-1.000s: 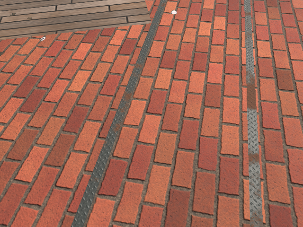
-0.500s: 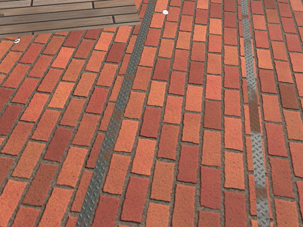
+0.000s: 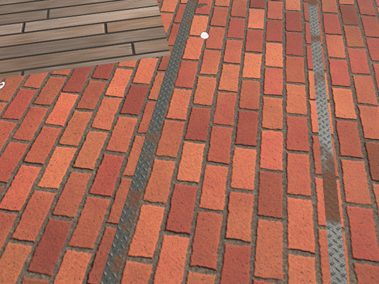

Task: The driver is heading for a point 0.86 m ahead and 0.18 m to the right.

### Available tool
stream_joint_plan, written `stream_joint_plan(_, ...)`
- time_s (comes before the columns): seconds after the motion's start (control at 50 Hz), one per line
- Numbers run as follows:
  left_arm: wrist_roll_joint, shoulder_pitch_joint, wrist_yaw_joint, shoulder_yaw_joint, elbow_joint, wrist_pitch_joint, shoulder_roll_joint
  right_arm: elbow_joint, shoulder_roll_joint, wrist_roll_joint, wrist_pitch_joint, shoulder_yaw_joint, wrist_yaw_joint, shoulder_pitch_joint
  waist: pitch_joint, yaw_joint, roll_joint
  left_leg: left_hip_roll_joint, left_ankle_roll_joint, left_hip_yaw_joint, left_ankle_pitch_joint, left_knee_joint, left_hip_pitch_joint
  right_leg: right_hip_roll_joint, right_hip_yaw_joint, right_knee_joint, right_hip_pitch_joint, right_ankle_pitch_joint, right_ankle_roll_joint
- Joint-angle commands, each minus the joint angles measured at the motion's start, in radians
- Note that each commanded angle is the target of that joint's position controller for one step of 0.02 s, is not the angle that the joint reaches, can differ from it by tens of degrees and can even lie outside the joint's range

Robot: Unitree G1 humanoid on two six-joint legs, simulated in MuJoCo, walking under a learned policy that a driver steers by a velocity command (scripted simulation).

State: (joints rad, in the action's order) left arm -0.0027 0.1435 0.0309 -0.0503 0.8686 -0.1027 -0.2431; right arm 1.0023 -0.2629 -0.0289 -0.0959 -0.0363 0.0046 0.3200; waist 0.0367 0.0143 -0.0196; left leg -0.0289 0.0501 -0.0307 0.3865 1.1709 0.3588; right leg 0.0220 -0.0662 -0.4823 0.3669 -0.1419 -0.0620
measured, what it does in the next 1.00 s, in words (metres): walks ahead, turning right: left foot, then right foot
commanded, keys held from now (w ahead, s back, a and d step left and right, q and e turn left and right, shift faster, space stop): w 0.42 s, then w+e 0.58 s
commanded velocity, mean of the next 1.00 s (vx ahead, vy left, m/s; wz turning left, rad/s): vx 0.50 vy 0.00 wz -0.22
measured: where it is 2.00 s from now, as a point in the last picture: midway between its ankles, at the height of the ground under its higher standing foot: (226, 178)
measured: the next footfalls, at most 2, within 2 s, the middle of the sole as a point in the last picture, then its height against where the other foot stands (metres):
left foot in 0.42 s outside the picture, level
right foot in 1.00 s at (229, 221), level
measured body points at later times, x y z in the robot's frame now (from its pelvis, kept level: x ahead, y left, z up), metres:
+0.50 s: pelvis +0.29 +0.06 -0.01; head +0.32 +0.07 +0.44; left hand +0.27 +0.32 -0.16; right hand +0.46 -0.20 -0.11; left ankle +0.38 +0.15 -0.73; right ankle +0.11 -0.08 -0.66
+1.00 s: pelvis +0.56 +0.01 -0.02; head +0.59 -0.01 +0.43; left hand +0.81 +0.20 -0.12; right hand +0.49 -0.26 -0.16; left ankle +0.39 +0.15 -0.72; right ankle +0.66 -0.09 -0.74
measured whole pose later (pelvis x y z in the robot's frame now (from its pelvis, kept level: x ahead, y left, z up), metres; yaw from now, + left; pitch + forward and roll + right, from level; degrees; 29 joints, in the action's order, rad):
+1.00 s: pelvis +0.56 +0.01 -0.02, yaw -15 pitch +2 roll +1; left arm -0.03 0.06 0.06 -0.07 0.77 -0.04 -0.24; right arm 0.99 -0.26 -0.01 -0.04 -0.07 -0.03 0.33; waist 0.04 0.03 0.01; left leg -0.07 -0.03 0.29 0.46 0.53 -0.07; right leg 0.00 -0.09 -0.60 0.51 -0.13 -0.14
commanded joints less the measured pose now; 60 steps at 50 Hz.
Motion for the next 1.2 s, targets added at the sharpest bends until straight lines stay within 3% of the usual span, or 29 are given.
stream_joint_plan(0.02,0.012,0.051,0.005,-0.016,-0.021,-0.011,-0.084,-0.063,-0.081,0.007,-0.003,-0.028,-0.009,-0.002,-0.072,-0.006,0.090,-0.115,0.004,-0.044,-0.108,-0.004,0.229,-0.258,0.309,0.306,-0.231,0.085,-0.159)
stream_joint_plan(0.08,0.008,0.095,-0.002,-0.025,0.008,-0.019,-0.119,-0.074,-0.051,0.015,0.022,-0.029,-0.014,-0.020,-0.035,0.012,0.080,-0.126,-0.020,-0.027,-0.178,-0.098,0.251,-0.243,0.229,0.357,-0.179,0.171,-0.181)
stream_joint_plan(0.14,0.006,0.146,-0.021,-0.029,0.031,-0.011,-0.137,-0.117,-0.055,0.025,0.020,-0.032,-0.013,-0.142,-0.003,-0.014,0.070,-0.127,-0.041,-0.021,-0.337,-0.281,0.334,-0.232,0.182,0.376,-0.216,0.193,-0.169)
stream_joint_plan(0.22,-0.005,0.208,-0.034,-0.031,0.056,-0.003,-0.152,-0.156,-0.034,0.019,0.010,-0.022,0.001,-0.287,0.024,-0.058,0.074,-0.083,-0.043,0.021,-0.500,-0.518,0.284,-0.203,0.117,0.387,-0.235,0.158,-0.137)
stream_joint_plan(0.3,-0.013,0.276,-0.038,-0.036,0.097,0.013,-0.158,-0.196,-0.041,0.010,0.003,-0.016,0.020,-0.390,0.056,-0.085,0.074,-0.065,-0.024,0.018,-0.465,-0.618,0.314,-0.254,0.123,0.345,-0.364,0.161,-0.133)
stream_joint_plan(0.36,-0.017,0.269,-0.045,-0.046,0.106,0.028,-0.173,-0.212,-0.069,0.008,-0.008,-0.023,0.036,-0.386,0.040,-0.056,0.087,-0.048,0.012,0.023,-0.358,-0.661,0.275,-0.295,0.135,0.272,-0.451,0.262,-0.112)
stream_joint_plan(0.4,-0.016,0.229,-0.046,-0.048,0.097,0.039,-0.181,-0.176,-0.114,0.009,-0.012,-0.048,0.035,-0.245,-0.049,0.030,0.106,0.011,0.046,0.076,-0.316,-0.684,0.051,-0.263,0.100,0.104,-0.444,0.547,-0.082)
stream_joint_plan(0.42,-0.009,0.226,-0.047,-0.036,0.089,0.043,-0.154,-0.121,-0.165,0.012,-0.011,-0.075,0.028,-0.070,-0.158,0.101,0.085,0.010,0.078,0.069,-0.336,-0.670,-0.199,-0.205,0.059,-0.102,-0.355,0.571,-0.052)
stream_joint_plan(0.44,0.004,0.295,-0.042,-0.012,0.068,0.035,-0.083,-0.093,-0.252,0.032,-0.010,-0.098,0.019,0.087,-0.312,0.111,-0.063,-0.228,0.184,-0.244,-0.296,-0.655,-0.586,-0.103,0.015,-0.469,-0.023,0.261,0.003)
stream_joint_plan(0.46,-0.002,0.366,-0.035,0.017,0.080,0.013,0.007,-0.080,-0.257,0.025,-0.005,-0.094,0.024,0.133,-0.425,0.088,-0.263,-0.382,0.278,-0.642,-0.125,-0.809,-0.778,0.043,0.105,-0.727,0.253,-0.434,0.035)
stream_joint_plan(0.48,-0.036,0.278,-0.033,-0.014,0.073,-0.004,-0.111,-0.084,-0.172,0.018,-0.009,-0.070,0.022,0.100,-0.335,0.111,-0.168,-0.352,0.227,-0.604,-0.038,-0.853,-0.708,-0.009,0.215,-0.834,0.355,-0.436,0.014)
stream_joint_plan(0.5,-0.054,0.197,-0.035,-0.025,0.043,-0.012,-0.148,-0.102,-0.141,0.017,-0.013,-0.060,0.017,0.010,-0.202,0.090,-0.126,-0.333,0.183,-0.452,-0.094,-0.876,-0.562,-0.059,0.191,-0.830,0.396,-0.340,-0.001)
stream_joint_plan(0.52,-0.045,0.158,-0.043,-0.028,0.038,-0.011,-0.146,-0.115,-0.110,0.025,-0.017,-0.050,0.017,-0.070,-0.139,0.056,-0.055,-0.300,0.159,-0.344,-0.163,-0.911,-0.419,-0.109,0.173,-0.780,0.351,-0.243,-0.001)
stream_joint_plan(0.54,-0.036,0.157,-0.048,-0.036,0.041,0.000,-0.130,-0.117,-0.079,0.033,-0.022,-0.042,0.019,-0.116,-0.089,0.024,-0.055,-0.266,0.140,-0.252,-0.219,-0.951,-0.312,-0.140,0.175,-0.727,0.298,-0.182,0.002)
stream_joint_plan(0.58,-0.036,0.204,-0.046,-0.036,0.056,0.030,-0.080,-0.104,-0.052,0.044,-0.028,-0.037,0.020,-0.137,-0.065,-0.017,-0.083,-0.226,0.128,-0.137,-0.269,-1.008,-0.212,-0.165,0.178,-0.686,0.212,-0.126,0.004)
stream_joint_plan(0.64,-0.032,0.165,-0.047,-0.041,0.034,0.054,-0.064,-0.080,-0.087,0.047,-0.034,-0.048,0.006,-0.111,-0.017,-0.026,-0.052,-0.221,0.136,-0.024,-0.379,-1.048,-0.189,-0.168,0.189,-0.625,0.282,-0.028,0.018)
stream_joint_plan(0.76,-0.018,-0.002,-0.021,-0.034,-0.032,0.046,-0.045,-0.070,-0.116,0.044,-0.023,-0.052,-0.024,-0.074,0.028,0.013,-0.024,-0.196,0.100,0.148,-0.470,-1.070,-0.249,-0.142,0.123,-0.315,0.323,0.233,0.031)
stream_joint_plan(0.86,-0.018,-0.152,0.012,-0.018,-0.118,0.047,-0.025,-0.042,-0.139,0.027,0.010,-0.061,-0.032,0.025,0.074,0.064,-0.004,-0.253,0.096,0.206,-0.586,-1.005,-0.444,-0.123,0.045,-0.180,0.398,0.168,0.005)
stream_joint_plan(0.92,-0.021,-0.143,0.032,-0.029,-0.155,0.050,-0.054,-0.058,-0.173,0.019,0.033,-0.071,-0.038,-0.001,0.034,0.021,-0.045,-0.269,0.073,0.250,-0.945,-0.873,-0.499,-0.061,-0.033,-0.155,0.294,0.032,-0.038)
stream_joint_plan(0.96,-0.027,-0.003,0.035,-0.060,-0.142,0.055,-0.113,-0.075,-0.203,0.015,0.048,-0.079,-0.045,-0.031,-0.061,-0.071,-0.086,-0.260,0.051,0.267,-1.211,-0.644,-0.484,0.014,-0.076,-0.158,0.084,-0.053,-0.085)
stream_joint_plan(0.98,-0.028,0.155,0.024,-0.092,-0.105,0.056,-0.171,-0.086,-0.203,0.010,0.050,-0.077,-0.046,-0.057,-0.142,-0.158,-0.065,-0.221,0.019,0.283,-1.146,-0.430,-0.392,0.049,-0.061,-0.073,-0.153,0.016,-0.124)
stream_joint_plan(1.0,-0.023,0.289,-0.002,-0.124,-0.078,0.066,-0.266,-0.110,-0.168,0.029,0.038,-0.064,-0.043,-0.046,-0.234,-0.195,0.072,-0.164,-0.026,0.282,-0.741,-0.109,-0.129,-0.101,0.193,-0.040,-0.452,0.011,-0.186)
stream_joint_plan(1.02,-0.025,0.229,-0.005,-0.128,-0.108,0.057,-0.334,-0.163,-0.023,0.041,0.000,-0.021,-0.022,0.028,-0.328,-0.069,0.288,0.082,-0.086,0.134,0.159,0.256,0.307,-0.348,0.804,0.104,-0.757,-0.091,-0.401)
stream_joint_plan(1.04,-0.010,0.271,-0.002,-0.100,-0.109,0.050,-0.249,-0.187,-0.110,0.001,-0.050,-0.036,-0.001,-0.081,-0.383,-0.139,0.164,0.049,-0.052,-0.073,0.162,0.306,0.420,-0.361,0.868,0.200,-0.782,-0.120,-0.382)
stream_joint_plan(1.06,-0.005,0.234,-0.003,-0.085,-0.109,0.039,-0.191,-0.212,-0.131,-0.029,-0.069,-0.041,0.007,-0.154,-0.254,-0.132,0.121,-0.003,-0.021,-0.070,0.085,0.257,0.469,-0.325,0.701,0.194,-0.683,-0.060,-0.329)
stream_joint_plan(1.08,-0.010,0.160,0.000,-0.075,-0.121,0.029,-0.157,-0.205,-0.120,-0.015,-0.073,-0.041,0.001,-0.158,-0.157,-0.074,0.014,-0.051,-0.017,-0.066,0.012,0.143,0.422,-0.274,0.568,0.198,-0.513,0.047,-0.287)
stream_joint_plan(1.1,-0.012,0.097,-0.002,-0.063,-0.136,0.025,-0.121,-0.193,-0.135,0.011,-0.063,-0.052,-0.007,-0.155,-0.119,-0.040,0.001,-0.082,-0.026,-0.059,-0.022,0.048,0.350,-0.235,0.476,0.207,-0.389,0.133,-0.256)
stream_joint_plan(1.14,-0.006,0.064,-0.011,-0.058,-0.157,0.024,-0.125,-0.196,-0.131,0.028,-0.033,-0.060,-0.008,-0.125,-0.090,0.005,0.014,-0.098,-0.054,-0.055,-0.059,-0.037,0.254,-0.202,0.427,0.247,-0.249,0.205,-0.251)
stream_joint_plan(1.2,-0.010,0.103,-0.031,-0.070,-0.155,0.022,-0.178,-0.230,-0.095,0.044,-0.010,-0.052,-0.015,-0.190,-0.054,0.001,0.030,-0.082,-0.105,-0.023,-0.166,-0.211,0.254,-0.170,0.352,0.272,-0.152,0.275,-0.246)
